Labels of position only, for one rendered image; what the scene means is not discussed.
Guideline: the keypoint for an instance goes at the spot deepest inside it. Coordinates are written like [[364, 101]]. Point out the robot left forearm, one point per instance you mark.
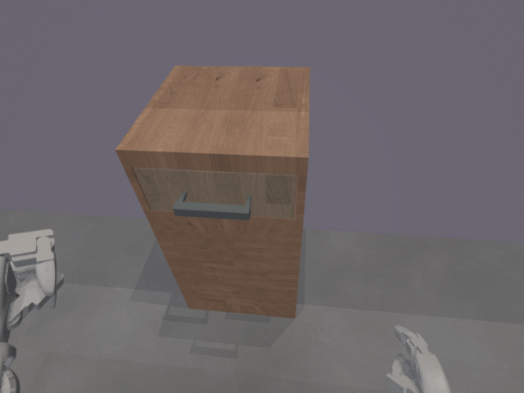
[[9, 382]]

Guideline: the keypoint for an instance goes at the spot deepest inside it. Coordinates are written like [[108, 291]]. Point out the robot left hand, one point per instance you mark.
[[30, 257]]

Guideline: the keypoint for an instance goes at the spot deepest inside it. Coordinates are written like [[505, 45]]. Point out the handle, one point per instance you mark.
[[209, 210]]

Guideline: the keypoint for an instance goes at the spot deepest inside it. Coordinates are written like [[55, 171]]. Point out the drawer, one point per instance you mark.
[[272, 195]]

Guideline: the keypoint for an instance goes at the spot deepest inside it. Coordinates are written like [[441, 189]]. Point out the cabinet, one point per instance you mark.
[[250, 119]]

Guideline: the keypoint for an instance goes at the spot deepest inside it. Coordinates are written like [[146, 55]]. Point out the robot right hand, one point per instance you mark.
[[423, 375]]

